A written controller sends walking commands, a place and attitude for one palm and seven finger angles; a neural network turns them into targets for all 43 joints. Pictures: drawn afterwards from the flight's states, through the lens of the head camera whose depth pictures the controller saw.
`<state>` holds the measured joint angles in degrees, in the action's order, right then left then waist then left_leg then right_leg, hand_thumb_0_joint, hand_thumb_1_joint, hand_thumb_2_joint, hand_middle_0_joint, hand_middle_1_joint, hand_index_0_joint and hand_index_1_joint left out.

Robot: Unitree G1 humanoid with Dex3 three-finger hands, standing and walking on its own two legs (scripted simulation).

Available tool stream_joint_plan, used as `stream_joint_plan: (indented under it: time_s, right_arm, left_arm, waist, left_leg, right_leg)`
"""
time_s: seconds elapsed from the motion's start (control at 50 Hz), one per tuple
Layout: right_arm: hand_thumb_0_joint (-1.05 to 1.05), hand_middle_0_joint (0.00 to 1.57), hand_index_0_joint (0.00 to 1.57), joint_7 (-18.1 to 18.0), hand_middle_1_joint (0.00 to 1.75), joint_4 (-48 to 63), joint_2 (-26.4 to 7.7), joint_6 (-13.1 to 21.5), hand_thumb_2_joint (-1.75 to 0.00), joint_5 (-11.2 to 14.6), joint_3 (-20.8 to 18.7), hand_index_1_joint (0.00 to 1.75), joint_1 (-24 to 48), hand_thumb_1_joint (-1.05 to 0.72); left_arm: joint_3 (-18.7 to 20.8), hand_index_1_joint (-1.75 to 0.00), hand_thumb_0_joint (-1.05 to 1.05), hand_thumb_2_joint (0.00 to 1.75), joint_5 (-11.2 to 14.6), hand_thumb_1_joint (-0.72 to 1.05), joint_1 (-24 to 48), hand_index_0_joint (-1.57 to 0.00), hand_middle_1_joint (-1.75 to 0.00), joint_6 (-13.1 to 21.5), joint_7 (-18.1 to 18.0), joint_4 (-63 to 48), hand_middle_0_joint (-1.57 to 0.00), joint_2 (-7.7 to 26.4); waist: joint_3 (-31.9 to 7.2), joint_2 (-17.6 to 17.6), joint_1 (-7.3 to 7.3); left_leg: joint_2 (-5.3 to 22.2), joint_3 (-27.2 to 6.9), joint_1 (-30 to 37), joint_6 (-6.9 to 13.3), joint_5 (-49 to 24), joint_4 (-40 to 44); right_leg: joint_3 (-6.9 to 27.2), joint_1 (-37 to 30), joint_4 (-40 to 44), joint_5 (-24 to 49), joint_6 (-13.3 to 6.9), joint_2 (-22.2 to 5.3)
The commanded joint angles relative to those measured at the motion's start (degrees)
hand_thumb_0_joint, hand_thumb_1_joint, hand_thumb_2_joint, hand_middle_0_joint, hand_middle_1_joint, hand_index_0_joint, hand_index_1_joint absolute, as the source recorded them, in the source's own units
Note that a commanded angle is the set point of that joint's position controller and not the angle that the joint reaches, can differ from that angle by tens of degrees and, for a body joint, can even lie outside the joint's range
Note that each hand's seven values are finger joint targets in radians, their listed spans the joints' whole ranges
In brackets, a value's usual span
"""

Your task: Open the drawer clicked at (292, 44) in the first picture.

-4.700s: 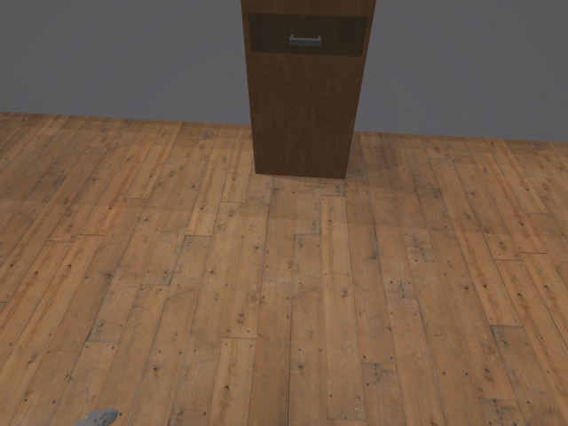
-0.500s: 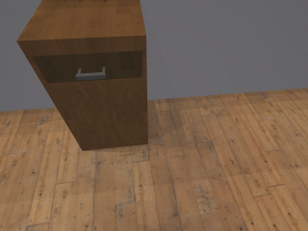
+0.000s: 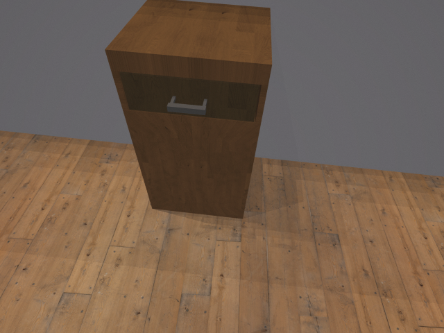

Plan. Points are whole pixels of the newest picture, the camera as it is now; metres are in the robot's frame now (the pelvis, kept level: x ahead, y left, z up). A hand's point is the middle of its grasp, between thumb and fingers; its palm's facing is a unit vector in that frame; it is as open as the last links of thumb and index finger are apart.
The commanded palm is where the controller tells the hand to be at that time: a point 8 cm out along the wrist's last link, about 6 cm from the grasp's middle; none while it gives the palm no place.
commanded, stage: take the last steps up to it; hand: left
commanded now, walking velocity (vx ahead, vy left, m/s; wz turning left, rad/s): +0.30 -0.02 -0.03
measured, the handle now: (188, 104) +0.75 +0.20 -0.05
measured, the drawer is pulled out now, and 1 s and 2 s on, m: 0.00 0.00 0.00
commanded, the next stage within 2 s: come to a stop and stand still in 0.62 s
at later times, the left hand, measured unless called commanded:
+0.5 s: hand (171, 278) +0.26 +0.15 -0.17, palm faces -0.05 -0.97 -0.22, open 7.4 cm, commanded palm none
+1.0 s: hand (169, 293) +0.23 +0.14 -0.18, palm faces +0.05 -0.99 -0.15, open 7.3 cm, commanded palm none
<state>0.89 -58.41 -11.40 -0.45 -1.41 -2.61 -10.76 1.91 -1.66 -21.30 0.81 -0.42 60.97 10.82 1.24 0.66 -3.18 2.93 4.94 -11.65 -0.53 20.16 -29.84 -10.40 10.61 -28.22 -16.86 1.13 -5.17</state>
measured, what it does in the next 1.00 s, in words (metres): walks ahead: right foot, then left foot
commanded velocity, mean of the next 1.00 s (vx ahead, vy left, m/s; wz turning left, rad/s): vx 0.08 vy -0.03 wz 0.00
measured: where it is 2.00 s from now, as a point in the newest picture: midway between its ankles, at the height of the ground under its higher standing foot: outside the picture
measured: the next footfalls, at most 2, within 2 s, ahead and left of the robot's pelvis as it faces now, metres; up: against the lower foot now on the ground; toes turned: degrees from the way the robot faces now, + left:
right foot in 0.44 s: +0.26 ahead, -0.13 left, +0.00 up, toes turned -10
left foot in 0.86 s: +0.33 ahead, +0.09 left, +0.00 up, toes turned +5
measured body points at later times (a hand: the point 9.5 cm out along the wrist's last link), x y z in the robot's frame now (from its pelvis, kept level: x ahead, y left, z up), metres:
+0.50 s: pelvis +0.14 -0.03 -0.02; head +0.17 -0.05 +0.43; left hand +0.26 +0.20 -0.15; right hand +0.02 -0.23 -0.18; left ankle -0.01 +0.11 -0.70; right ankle +0.22 -0.13 -0.74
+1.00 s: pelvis +0.25 -0.02 +0.00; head +0.26 +0.00 +0.45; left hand +0.23 +0.20 -0.17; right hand +0.33 -0.24 -0.14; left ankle +0.28 +0.09 -0.74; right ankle +0.21 -0.13 -0.73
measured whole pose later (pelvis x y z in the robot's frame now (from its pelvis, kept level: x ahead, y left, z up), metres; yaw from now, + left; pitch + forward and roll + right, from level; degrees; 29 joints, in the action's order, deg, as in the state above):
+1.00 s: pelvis +0.25 -0.02 +0.00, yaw -2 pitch -1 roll +0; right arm -2.2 -60.4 -7.3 0.7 -0.6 -0.7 -8.1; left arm 0.7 -0.7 -16.9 -1.5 -1.7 63.4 9.3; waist 3.4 3.0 -2.9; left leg 2.1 6.6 -14.5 1.1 11.4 -27.1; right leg -6.6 10.3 -31.1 -19.9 0.1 -2.6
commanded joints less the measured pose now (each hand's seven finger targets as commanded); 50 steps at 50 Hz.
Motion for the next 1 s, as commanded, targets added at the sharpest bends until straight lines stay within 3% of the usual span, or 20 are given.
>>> stream_joint_plan:
  time_s: [0.0,0.02,0.06,0.14,0.28,0.34,0.36,0.4,0.42,0.44,0.46,0.5,0.58,0.72,0.76,0.8,0.82,0.84,0.9,0.98]
  right_arm:
    - [0.0,0.2,0.2,-1.28,0.3,-1.11,-12.37,1.7,-0.9,-0.26,-2.3,0.3,-15.3,-0.9]
    - [0.0,0.2,0.2,-1.75,0.3,-1.99,-11.07,1.88,-0.9,-0.42,-2.12,0.3,-15.75,-0.9]
    - [0.0,0.2,0.2,-2.21,0.3,-1.07,-7.33,2.52,-0.9,-0.1,-0.91,0.3,-11.3,-0.9]
    - [0.0,0.2,0.2,-2.59,0.3,-1.51,-5.6,4.13,-0.9,0.39,-0.42,0.3,-10.74,-0.9]
    - [0.0,0.2,0.2,-2.66,0.3,-4.93,-5.03,4.25,-0.9,-0.11,-0.76,0.3,-16.02,-0.9]
    - [0.0,0.2,0.2,-2.68,0.3,-5.42,-5.65,3.97,-0.9,-0.42,-0.94,0.3,-15.37,-0.9]
    - [0.0,0.2,0.2,-2.72,0.3,-5.6,-5.78,3.85,-0.9,-0.35,-1.01,0.3,-15.05,-0.9]
    - [0.0,0.2,0.2,-2.44,0.3,-5.79,-5.45,3.92,-0.9,0.32,-0.9,0.3,-14.32,-0.9]
    - [0.0,0.2,0.2,-1.91,0.3,-5.1,-2.84,4.21,-0.9,1.01,-0.61,0.3,-16.06,-0.9]
    - [0.0,0.2,0.2,-2.06,0.3,-3.22,-1.12,4.15,-0.9,1.38,-0.26,0.3,-16.77,-0.9]
    - [0.0,0.2,0.2,-2.11,0.3,-3.13,-2.11,3.62,-0.9,1.5,-0.52,0.3,-13.74,-0.9]
    - [0.0,0.2,0.2,-1.59,0.3,-2.44,-1.14,2.9,-0.9,0.63,-0.85,0.3,-9.66,-0.9]
    - [0.0,0.2,0.2,-1.19,0.3,-4.43,1.64,0.74,-0.9,-0.01,-0.47,0.3,-14.66,-0.9]
    - [0.0,0.2,0.2,-0.78,0.3,-0.92,1.36,1.45,-0.9,0.22,0.18,0.3,-5.97,-0.9]
    - [0.0,0.2,0.2,-1.42,0.3,-1.44,1.21,1.59,-0.9,0.46,0.97,0.3,-5.73,-0.9]
    - [0.0,0.2,0.2,-1.75,0.3,-2.7,0.06,2.01,-0.9,0.63,1.37,0.3,-7.51,-0.9]
    - [0.0,0.2,0.2,-2.04,0.3,-2.76,-2.65,2.52,-0.9,0.57,1.27,0.3,-7.68,-0.9]
    - [0.0,0.2,0.2,-2.28,0.3,-2.42,-4.61,2.15,-0.9,0.66,0.95,0.3,-6.74,-0.9]
    - [0.0,0.2,0.2,-3.35,0.3,-1.72,-5.63,1.36,-0.9,1.2,0.68,0.3,-3.51,-0.9]
    - [0.0,0.2,0.2,-4.56,0.3,-0.58,-8.86,0.29,-0.9,0.87,-1.52,0.3,-4.94,-0.9]
  left_arm:
    - [0.65,-0.3,0.0,0.9,0.35,0.9,6.65,-0.2,-0.3,0.73,0.54,-5.66,-0.2,2.85]
    - [0.99,-0.3,0.0,0.9,-0.23,0.9,10.48,-0.2,-0.3,0.49,0.34,-6.16,-0.2,3.86]
    - [1.38,-0.3,0.0,0.9,0.08,0.9,10.17,-0.2,-0.3,0.61,1.28,-4.67,-0.2,3.87]
    - [1.24,-0.3,0.0,0.9,0.24,0.9,5.89,-0.2,-0.3,0.13,1.68,-2.19,-0.2,2.65]
    - [1.0,-0.3,0.0,0.9,0.52,0.9,15.2,-0.2,-0.3,0.14,1.79,-5.23,-0.2,1.65]
    - [1.29,-0.3,0.0,0.9,0.57,0.9,15.47,-0.2,-0.3,0.48,1.81,-5.56,-0.2,1.59]
    - [1.55,-0.3,0.0,0.9,0.49,0.9,13.67,-0.2,-0.3,0.75,1.77,-5.08,-0.2,1.97]
    - [2.52,-0.3,0.0,0.9,0.22,0.9,0.94,-0.2,-0.3,1.79,1.39,-1.0,-0.2,5.12]
    - [3.81,-0.3,0.0,0.9,-0.21,0.9,-6.78,-0.2,-0.3,2.67,0.67,1.19,-0.2,10.15]
    - [4.55,-0.3,0.0,0.9,0.64,0.9,-10.83,-0.2,-0.3,2.61,0.31,1.79,-0.2,14.86]
    - [4.5,-0.3,0.0,0.9,1.17,0.9,-7.33,-0.2,-0.3,2.49,0.09,1.1,-0.2,14.73]
    - [3.0,-0.3,0.0,0.9,1.05,0.9,4.0,-0.2,-0.3,1.97,-0.62,-2.2,-0.2,8.63]
    - [1.19,-0.3,0.0,0.9,0.48,0.9,8.28,-0.2,-0.3,2.81,-0.76,-2.7,-0.2,3.98]
    - [1.54,-0.3,0.0,0.9,0.34,0.9,5.15,-0.2,-0.3,2.56,-0.5,-1.43,-0.2,5.35]
    - [1.03,-0.3,0.0,0.9,0.61,0.9,5.78,-0.2,-0.3,1.98,-0.81,-0.98,-0.2,4.83]
    - [0.27,-0.3,0.0,0.9,1.07,0.9,5.5,-0.2,-0.3,1.26,-1.18,-0.09,-0.2,3.56]
    - [-0.15,-0.3,0.0,0.9,1.23,0.9,3.3,-0.2,-0.3,0.85,-1.4,0.16,-0.2,2.37]
    - [-0.2,-0.3,0.0,0.9,1.2,0.9,1.94,-0.2,-0.3,0.38,-1.81,0.2,-0.2,2.01]
    - [-0.2,-0.3,0.0,0.9,1.3,0.9,1.35,-0.2,-0.3,-1.11,-1.89,0.63,-0.2,3.34]
    - [0.87,-0.3,0.0,0.9,0.77,0.9,2.02,-0.2,-0.3,-2.73,-1.44,-1.44,-0.2,4.66]
  waist:
    - [2.52,-17.73,8.74]
    - [5.7,-16.89,9.55]
    - [9.82,-10.94,6.63]
    - [5.7,-6.91,3.54]
    - [7.8,-7.27,5.52]
    - [7.62,-8.6,4.77]
    - [6.16,-8.33,3.8]
    - [-0.35,-2.86,-2.26]
    - [-7.58,6.96,-4.62]
    - [-11.64,14.96,-4.02]
    - [-11.39,13.23,-4.04]
    - [-0.24,2.97,0.14]
    - [1.6,4.97,5.55]
    - [1.76,4.43,2.91]
    - [0.72,4.44,3.31]
    - [-0.51,1.57,4.33]
    - [-2.45,-4.23,3.28]
    - [-1.78,-5.32,2.57]
    - [0.19,-12.52,2.37]
    - [-3.55,-10.98,3.92]
  left_leg:
    - [20.03,-25.85,16.04,9.96,9.64,20.04]
    - [20.45,-26.59,12.07,11.17,10.65,21.95]
    - [17.37,-20.16,7.97,10.83,3.23,21.98]
    - [13.19,-9.73,9.28,10.02,-15.6,20.49]
    - [13.05,-5.74,10.03,9.44,-25.11,18.1]
    - [13.44,-4.88,8.41,8.73,-26.68,15.2]
    - [12.97,-4.26,7.83,8.1,-29.73,12.09]
    - [8.83,-0.51,2.45,5.16,-33.14,-3.86]
    - [3.86,3.06,-8.92,2.68,-18.97,-19.74]
    - [-2.31,1.69,-18.01,1.31,13.7,-36.8]
    - [0.02,-4.95,-18.5,2.07,13.47,-43.86]
    - [4.44,-6.24,-19.76,2.46,3.49,-43.75]
    - [4.64,-3.22,-11.63,0.17,-1.94,-31.84]
    - [3.02,-0.98,-10.82,-0.74,-2.99,-12.1]
    - [2.14,-1.46,-5.25,-1.27,-6.28,-4.37]
    - [2.69,-2.74,4.64,-1.05,-20.38,5.81]
    - [6.79,-5.97,6.93,0.27,-32.61,6.59]
    - [9.9,-7.44,5.12,2.27,-37.22,6.37]
    - [12.19,-10.05,3.18,5.38,-43.08,10.17]
    - [18.43,-13.63,9.13,11.32,-53.8,10.6]
  right_leg:
    - [1.13,26.64,-18.06,-15.99,-0.31,1.71]
    - [5.24,28.39,-25.91,-15.37,-0.8,0.43]
    - [8.12,29.36,-31.54,-7.55,-0.97,-2.06]
    - [7.42,25.43,-31.07,0.43,0.28,-2.29]
    - [4.67,22.55,-15.79,3.1,-0.22,-1.17]
    - [3.53,16.58,-10.38,2.78,-1.57,0.54]
    - [2.68,11.97,-7.64,3.2,-2.12,1.68]
    - [2.89,-6.8,-1.22,8.36,-3.59,2.87]
    - [16.55,-20.9,1.13,11.07,-7.53,-8.85]
    - [34.93,-25.08,8.36,18.92,-13.82,-21.35]
    - [36.66,-18.73,11.85,10.62,-15.01,-21.51]
    - [26.31,-3.43,15.25,-0.48,-12.53,-17.0]
    - [12.33,8.03,18.39,6.67,-9.32,-10.81]
    - [12.24,2.13,17.32,10.54,-11.14,-10.93]
    - [9.84,1.39,13.42,18.68,-9.62,-8.98]
    - [7.48,4.2,7.39,19.26,-5.91,-5.37]
    - [6.99,3.93,4.82,15.17,-3.64,-2.9]
    - [6.47,2.54,5.07,8.47,-2.32,-1.3]
    - [5.16,1.49,1.05,2.5,-0.49,0.29]
    - [8.14,10.22,-18.0,-13.95,-0.54,2.09]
